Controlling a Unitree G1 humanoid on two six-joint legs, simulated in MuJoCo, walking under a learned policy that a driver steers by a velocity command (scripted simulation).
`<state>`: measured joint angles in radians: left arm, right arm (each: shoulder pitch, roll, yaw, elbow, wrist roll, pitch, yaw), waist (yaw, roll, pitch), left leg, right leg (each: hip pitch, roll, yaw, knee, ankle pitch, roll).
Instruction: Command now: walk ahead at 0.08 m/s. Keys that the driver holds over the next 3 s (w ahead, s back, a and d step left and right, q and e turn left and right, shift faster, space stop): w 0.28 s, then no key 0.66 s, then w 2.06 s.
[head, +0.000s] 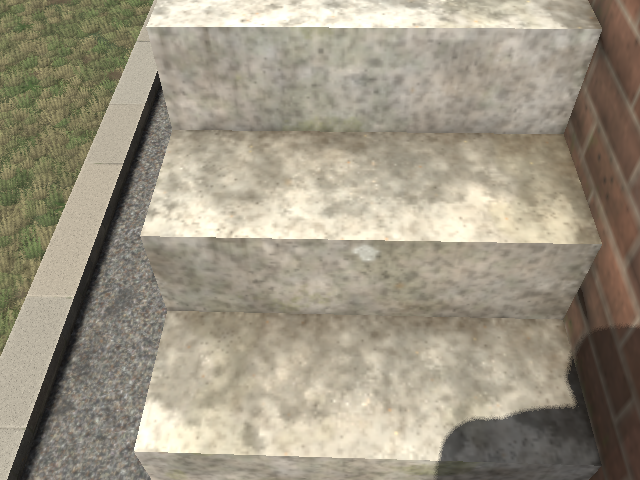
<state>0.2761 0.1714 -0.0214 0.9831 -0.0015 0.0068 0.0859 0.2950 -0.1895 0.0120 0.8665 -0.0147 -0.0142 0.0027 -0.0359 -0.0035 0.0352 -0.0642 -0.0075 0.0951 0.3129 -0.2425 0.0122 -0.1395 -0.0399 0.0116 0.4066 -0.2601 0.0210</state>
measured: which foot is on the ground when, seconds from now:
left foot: down 0.00-1.00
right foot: down 0.00-1.00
